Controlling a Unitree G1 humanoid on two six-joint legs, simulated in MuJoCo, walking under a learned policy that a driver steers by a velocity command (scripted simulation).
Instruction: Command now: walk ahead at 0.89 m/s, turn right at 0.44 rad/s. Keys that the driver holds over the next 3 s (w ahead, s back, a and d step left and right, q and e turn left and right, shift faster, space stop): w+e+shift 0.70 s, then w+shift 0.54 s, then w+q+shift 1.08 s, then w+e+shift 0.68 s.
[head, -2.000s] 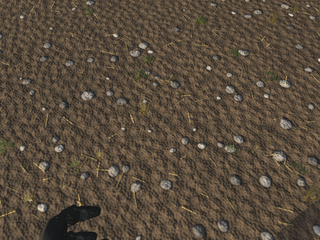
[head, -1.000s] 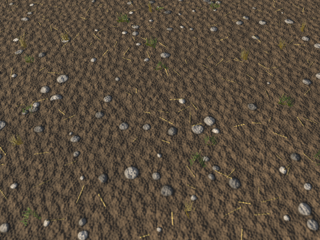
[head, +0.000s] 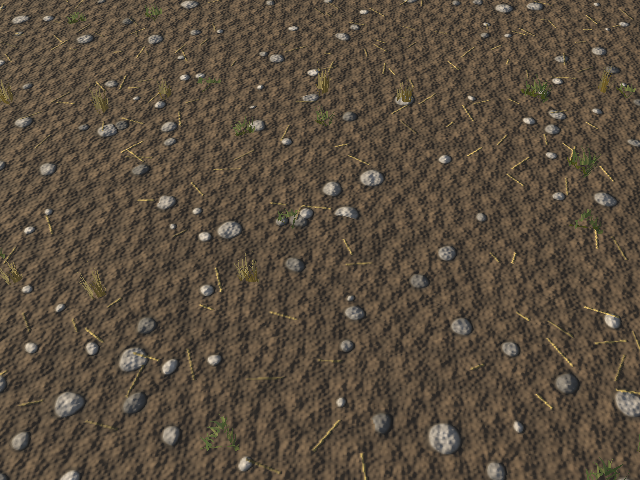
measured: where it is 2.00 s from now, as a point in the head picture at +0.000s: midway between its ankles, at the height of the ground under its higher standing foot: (621, 125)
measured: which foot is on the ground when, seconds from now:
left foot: down 0.00-0.08, up 0.10-0.50, down 0.52-0.94, up 0.96-1.00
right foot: up 0.00-0.04, down 0.06-0.50, up 0.52-0.94, down 0.96-1.00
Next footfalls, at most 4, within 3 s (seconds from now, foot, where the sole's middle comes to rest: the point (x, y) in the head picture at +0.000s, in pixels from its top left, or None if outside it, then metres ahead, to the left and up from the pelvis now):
0.06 right None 0.22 -0.11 -0.76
0.52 left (358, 382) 0.71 -0.08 -0.76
0.96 right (520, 296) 0.91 -0.50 -0.76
1.42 left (560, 172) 1.35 -0.73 -0.76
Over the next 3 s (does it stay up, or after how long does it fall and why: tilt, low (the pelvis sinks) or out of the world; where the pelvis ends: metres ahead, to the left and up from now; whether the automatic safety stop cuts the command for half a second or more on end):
stays up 2.54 -1.08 0.02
